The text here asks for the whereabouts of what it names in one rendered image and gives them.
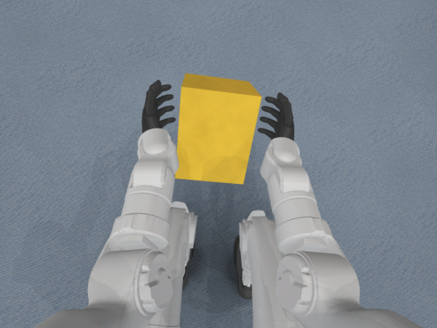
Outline carton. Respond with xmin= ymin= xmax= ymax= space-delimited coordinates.
xmin=175 ymin=73 xmax=262 ymax=185

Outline left robot upper arm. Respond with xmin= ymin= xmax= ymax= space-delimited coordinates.
xmin=33 ymin=248 xmax=173 ymax=328

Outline right robot upper arm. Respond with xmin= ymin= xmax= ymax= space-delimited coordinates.
xmin=275 ymin=251 xmax=422 ymax=328

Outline right robot forearm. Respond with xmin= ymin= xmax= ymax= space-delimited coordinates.
xmin=260 ymin=137 xmax=360 ymax=290

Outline left robot thigh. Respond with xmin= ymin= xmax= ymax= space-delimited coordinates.
xmin=145 ymin=207 xmax=197 ymax=328

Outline right robot foot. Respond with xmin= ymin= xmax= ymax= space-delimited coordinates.
xmin=234 ymin=235 xmax=252 ymax=299

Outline left robot hand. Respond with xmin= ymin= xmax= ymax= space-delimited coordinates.
xmin=142 ymin=80 xmax=175 ymax=133

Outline right robot hand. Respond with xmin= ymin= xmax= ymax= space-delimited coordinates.
xmin=258 ymin=92 xmax=294 ymax=141

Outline left robot forearm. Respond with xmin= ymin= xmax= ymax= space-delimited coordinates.
xmin=88 ymin=128 xmax=179 ymax=298

